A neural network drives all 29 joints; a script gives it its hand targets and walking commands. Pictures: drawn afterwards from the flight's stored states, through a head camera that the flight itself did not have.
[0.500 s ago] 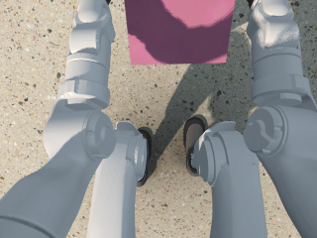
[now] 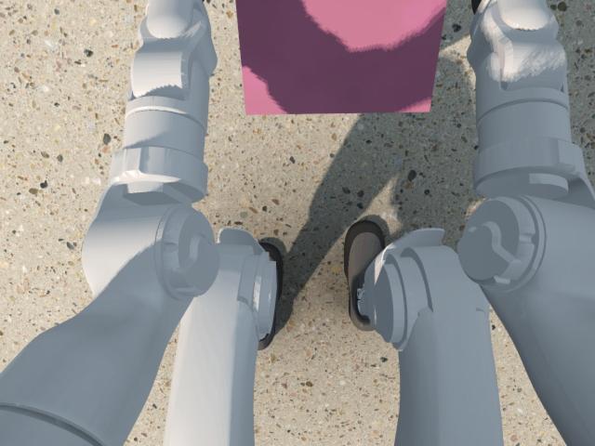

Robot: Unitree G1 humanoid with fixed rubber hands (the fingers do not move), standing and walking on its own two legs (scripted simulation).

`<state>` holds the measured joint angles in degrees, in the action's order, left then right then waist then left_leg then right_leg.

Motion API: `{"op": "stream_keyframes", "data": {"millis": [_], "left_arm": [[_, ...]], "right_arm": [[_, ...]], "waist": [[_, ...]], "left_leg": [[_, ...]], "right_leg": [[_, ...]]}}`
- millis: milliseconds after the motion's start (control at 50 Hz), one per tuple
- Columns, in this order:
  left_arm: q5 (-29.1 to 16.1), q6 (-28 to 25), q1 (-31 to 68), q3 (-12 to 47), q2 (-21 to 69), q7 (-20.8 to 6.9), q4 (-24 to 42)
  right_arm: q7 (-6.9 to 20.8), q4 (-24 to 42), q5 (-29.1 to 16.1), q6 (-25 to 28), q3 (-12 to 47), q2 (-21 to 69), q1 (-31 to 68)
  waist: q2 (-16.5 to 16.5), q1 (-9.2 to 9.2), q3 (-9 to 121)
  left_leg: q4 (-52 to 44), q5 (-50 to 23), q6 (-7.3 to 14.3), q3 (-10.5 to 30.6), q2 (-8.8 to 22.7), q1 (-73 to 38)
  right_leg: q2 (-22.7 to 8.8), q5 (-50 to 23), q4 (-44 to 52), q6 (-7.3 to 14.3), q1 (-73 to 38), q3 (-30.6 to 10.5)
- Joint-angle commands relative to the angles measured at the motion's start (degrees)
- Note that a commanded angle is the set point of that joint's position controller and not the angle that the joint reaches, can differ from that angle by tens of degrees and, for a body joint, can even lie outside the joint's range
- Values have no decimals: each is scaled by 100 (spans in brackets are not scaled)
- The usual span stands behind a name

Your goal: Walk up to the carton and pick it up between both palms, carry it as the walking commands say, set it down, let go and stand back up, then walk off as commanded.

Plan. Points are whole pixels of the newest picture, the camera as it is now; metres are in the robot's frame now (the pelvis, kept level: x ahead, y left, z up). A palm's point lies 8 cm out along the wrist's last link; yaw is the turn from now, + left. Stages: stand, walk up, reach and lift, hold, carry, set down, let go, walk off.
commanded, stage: set down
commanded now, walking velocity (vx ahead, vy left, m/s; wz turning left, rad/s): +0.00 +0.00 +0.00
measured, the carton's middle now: out of the picture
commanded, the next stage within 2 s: none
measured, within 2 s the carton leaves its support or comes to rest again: rests again in 0.74 s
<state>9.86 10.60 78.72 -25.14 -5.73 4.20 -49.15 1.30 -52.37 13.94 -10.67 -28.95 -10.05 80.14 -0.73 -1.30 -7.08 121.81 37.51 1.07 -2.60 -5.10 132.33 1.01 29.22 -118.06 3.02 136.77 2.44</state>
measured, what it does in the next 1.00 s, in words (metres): stands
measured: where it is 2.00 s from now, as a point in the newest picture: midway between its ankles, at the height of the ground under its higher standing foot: (312, 303)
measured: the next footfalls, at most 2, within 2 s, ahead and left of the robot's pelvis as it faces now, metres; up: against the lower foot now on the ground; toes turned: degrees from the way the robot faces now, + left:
none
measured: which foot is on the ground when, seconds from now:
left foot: down 0.00-1.00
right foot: down 0.00-1.00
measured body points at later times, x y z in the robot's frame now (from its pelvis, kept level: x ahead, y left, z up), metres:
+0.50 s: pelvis +0.00 +0.00 +0.00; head +0.37 -0.01 +0.25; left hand +0.57 +0.11 -0.17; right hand +0.56 -0.18 -0.17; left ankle +0.08 +0.10 -0.36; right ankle +0.11 -0.10 -0.36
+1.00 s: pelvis -0.01 +0.00 -0.02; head +0.36 -0.01 +0.24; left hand +0.54 +0.15 -0.20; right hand +0.52 -0.21 -0.21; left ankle +0.08 +0.10 -0.36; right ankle +0.11 -0.10 -0.36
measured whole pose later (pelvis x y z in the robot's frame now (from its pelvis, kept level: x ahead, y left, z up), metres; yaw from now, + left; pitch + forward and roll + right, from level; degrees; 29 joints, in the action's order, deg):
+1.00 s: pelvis -0.01 +0.00 -0.02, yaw +0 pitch +43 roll +1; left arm -5.7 4.5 78.3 -4.4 -17.1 7.5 -59.6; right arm -4.3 -70.3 -6.4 -1.7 -18.5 -19.0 80.6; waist 0.2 -1.3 -13.6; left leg 125.8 37.7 1.1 -3.0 -5.2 130.7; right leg 0.5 29.5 -121.9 2.8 135.0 2.6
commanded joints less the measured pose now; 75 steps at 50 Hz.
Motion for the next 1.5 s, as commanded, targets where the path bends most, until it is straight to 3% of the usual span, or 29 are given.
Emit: {"op": "stream_keyframes", "data": {"millis": [0, 220, 240, 260, 280, 340, 440, 480, 540, 660, 700, 720, 740, 760, 780, 800, 880, 940, 960, 1000, 1060, 1120, 1140, 1240, 1320, 1340, 1360, 1380, 1480], "left_arm": [[165, 287, 1305, 1466, 3935, -1277, -1230], [196, 189, 1352, 1481, 3535, -1178, -1117], [220, 154, 1129, 1328, 3178, -1137, -1235], [88, 176, 1094, 1440, 3335, -1114, -1380], [178, 139, 1154, 1416, 3276, -1122, -1245], [210, 117, 977, 1319, 3026, -1055, -1375], [34, -39, 1054, 1353, 2254, -859, -1114], [183, -96, 706, 1095, 1497, -657, -1366], [-124, -239, 446, 1198, 889, -454, -1278], [-1008, -668, 1052, 1751, -684, 198, -694], [-1211, -773, 1179, 1655, -929, 319, -685], [-1316, -829, 1499, 1609, -1284, 396, -439], [-1436, -901, 1626, 1491, -1603, 444, -274], [-1566, -902, 1726, 1690, -1514, 466, -374], [-1498, -904, 1595, 1723, -1592, 486, -433], [-1352, -881, 1477, 1647, -1950, 514, -644], [-1690, -801, 1688, 2227, -1358, 398, -515], [-1985, -766, 1840, 2563, -1013, 271, -507], [-1888, -699, 1492, 2466, -1340, 321, -934], [-1976, -721, 1534, 2285, -1435, 370, -509], [-1963, -646, 1521, 2142, -1721, 403, -459], [-2030, -615, 1780, 1885, -1956, 510, 613], [-1933, -566, 1848, 1782, -2110, 539, 956], [-2173, 123, 2023, 2165, -1843, 666, 1361], [-1956, 447, 2312, 1807, -1965, 735, 1719], [-2039, 432, 2434, 1660, -2223, 771, 2053], [-2051, 472, 2389, 1714, -2014, 768, 1795], [-1947, 433, 2274, 1610, -2064, 725, 1825], [-1989, 695, 2037, 1813, -2032, 693, 485]], "right_arm": [[1151, -1446, 94, -374, 981, 3745, 701], [1036, -1598, 189, -244, 769, 3443, 503], [1024, -1831, 108, -275, 754, 3534, 286], [996, -1637, 182, -209, 821, 3191, 366], [987, -1779, 141, -221, 774, 3417, 242], [893, -1741, 125, -138, 744, 3020, 364], [695, -1651, 7, 24, 665, 2493, 292], [516, -1890, -38, 86, 550, 1785, 35], [249, -1998, -83, 246, 584, 969, -168], [-509, -434, -1043, 1059, 1029, -1424, 1176], [-615, 103, -1455, 1193, 1206, -1472, 1518], [-713, 374, -1544, 1254, 1112, -1762, 1771], [-726, 197, -1861, 1287, 1442, -1633, 1821], [-695, 108, -2137, 1267, 1684, -1578, 1697], [-627, -331, -2373, 1193, 1892, -1464, 1517], [-613, -902, -2242, 1101, 1773, -1489, 1230], [-545, -1881, -2187, 976, 1622, -1559, 723], [-544, -1216, -2098, 1127, 1472, -1536, 1308], [-586, -1379, -2084, 1107, 1123, -2013, 1151], [-584, -1062, -2098, 1170, 1368, -1939, 1140], [-628, -633, -2299, 1073, 1523, -2154, 1580], [-703, 426, -2327, 1039, 1333, -2298, 1608], [-695, 812, -2511, 943, 1400, -2183, 1597], [-714, 709, -2366, 149, 1597, -2237, 1333], [-765, 1095, -2521, -215, 1607, -2135, 1680], [-755, 1655, -2501, -182, 1677, -2238, 1948], [-736, 1562, -2452, -223, 1622, -2217, 1861], [-716, 1595, -2515, -214, 1746, -2002, 1765], [-680, 878, -2297, -392, 1694, -2162, 1941]], "waist": [[-429, -394, 3373], [-586, -425, 3417], [-686, -120, 3555], [-355, -584, 3528], [-562, -324, 3544], [-524, -232, 3553], [-330, -426, 3726], [-498, -186, 3513], [-255, -407, 3779], [-211, -534, 4798], [-125, -251, 5132], [59, -423, 5518], [379, -93, 5660], [222, -166, 5871], [-102, 224, 5634], [112, 110, 5200], [-523, -379, 4642], [-322, -733, 4970], [-725, -743, 5167], [-210, -586, 5515], [-82, -294, 5889], [176, -361, 6994], [-103, -159, 7469], [-87, -500, 8325], [-196, -216, 7934], [191, -151, 8671], [-35, -404, 8010], [-85, -156, 8079], [118, -271, 7577]], "left_leg": [[-1007, -1303, -180, 326, -290, -1476], [-1015, -1453, -231, 367, -233, -1521], [-1099, -1343, -267, 188, -246, -1585], [-1034, -1417, -221, 424, -191, -1691], [-931, -1567, -242, 319, -243, -1574], [-979, -1359, -261, 245, -215, -1431], [-946, -1550, -220, 384, -167, -1867], [-1034, -1503, -291, 337, -115, -1945], [-934, -1667, -299, 310, -126, -2138], [-600, -2390, -292, 502, -24, -2553], [-510, -2732, -265, 426, -64, -2475], [-476, -2654, -258, 408, -1, -2356], [-488, -2737, -200, 390, -7, -2054], [-429, -2950, -222, 379, 63, -2461], [-476, -2803, -233, 282, 55, -2513], [-633, -2423, -200, 402, 124, -2254], [-562, -2175, -322, 496, 190, -2767], [-617, -2435, -290, 759, 211, -2857], [-554, -2288, -360, 703, 237, -3027], [-610, -2433, -324, 656, 158, -2914], [-533, -2296, -316, 492, 237, -3026], [-684, -2343, -244, 408, 125, -3141], [-736, -2459, -241, 350, 160, -3610], [-1303, -1237, -190, 209, 111, -4753], [-1507, -1202, -247, 76, 34, -4636], [-1362, -1752, -208, 190, -23, -5058], [-1430, -1727, -250, 99, 8, -4594], [-1486, -1577, -208, 72, -51, -4493], [-2051, -938, -87, 319, -10, -4674]], "right_leg": [[364, -1160, 453, -114, -3214, -377], [381, -1372, 367, -126, -3226, -401], [384, -1327, 399, -149, -3494, -387], [377, -1303, 355, -170, -3308, -295], [339, -1405, 349, -142, -3296, -426], [371, -1345, 380, -157, -3560, -417], [361, -1395, 274, -264, -3325, -328], [360, -1288, 366, -260, -3313, -379], [289, -1540, 399, -311, -3692, -412], [237, -2396, 119, -410, -4175, -393], [194, -2814, 72, -430, -4406, -492], [145, -3056, 34, -438, -4751, -503], [96, -3438, -125, -405, -5316, -612], [114, -3603, -173, -442, -5283, -559], [99, -3316, -185, -418, -5087, -625], [28, -2871, -207, -464, -4667, -534], [-22, -2127, -116, -267, -3746, -550], [-56, -2310, -118, -253, -3780, -445], [-76, -2049, -167, -274, -3664, -375], [-52, -2365, -138, -303, -4123, -411], [-42, -2214, -50, -325, -4506, -477], [-48, -2598, -24, -342, -5484, -358], [-21, -2675, 51, -348, -5513, -376], [33, -1333, 575, -330, -6150, -33], [134, -1243, 917, -258, -6551, -191], [157, -1825, 791, -278, -7060, -187], [202, -1954, 937, -261, -6848, -217], [195, -1923, 1022, -256, -7140, -362], [210, -1116, 1373, -302, -6676, -206]]}}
